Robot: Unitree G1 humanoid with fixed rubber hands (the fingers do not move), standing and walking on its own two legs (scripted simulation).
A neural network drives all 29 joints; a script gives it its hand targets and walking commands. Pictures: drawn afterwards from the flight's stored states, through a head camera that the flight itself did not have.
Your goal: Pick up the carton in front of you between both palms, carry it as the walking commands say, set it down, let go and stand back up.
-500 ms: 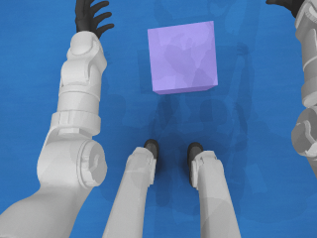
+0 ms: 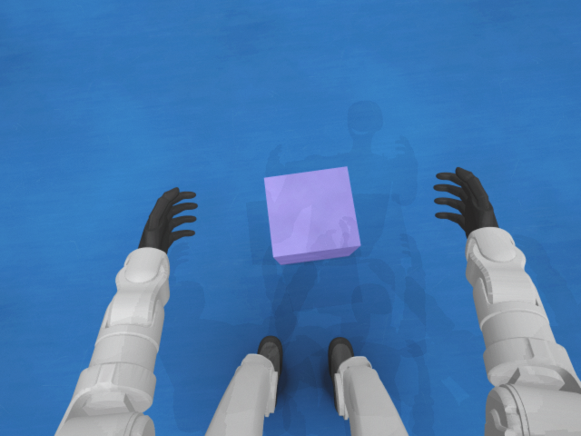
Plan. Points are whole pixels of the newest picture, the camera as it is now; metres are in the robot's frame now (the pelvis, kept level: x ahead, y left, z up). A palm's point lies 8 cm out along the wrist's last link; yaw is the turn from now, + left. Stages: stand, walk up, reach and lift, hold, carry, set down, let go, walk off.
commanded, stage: let go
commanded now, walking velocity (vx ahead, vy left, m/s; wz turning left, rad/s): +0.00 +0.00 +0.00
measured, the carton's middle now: (310, 220) +0.49 +0.00 -0.59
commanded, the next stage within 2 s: stand in 0.98 s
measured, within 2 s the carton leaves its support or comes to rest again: neither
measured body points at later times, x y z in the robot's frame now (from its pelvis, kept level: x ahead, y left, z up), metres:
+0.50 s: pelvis +0.05 +0.01 +0.05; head +0.11 +0.01 +0.50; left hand +0.22 +0.25 -0.02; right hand +0.25 -0.22 -0.03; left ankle +0.03 +0.12 -0.68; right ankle +0.03 -0.10 -0.68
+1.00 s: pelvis +0.04 +0.01 +0.05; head +0.05 +0.01 +0.50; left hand +0.21 +0.25 -0.02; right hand +0.21 -0.22 -0.03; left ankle +0.03 +0.12 -0.68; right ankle +0.03 -0.10 -0.68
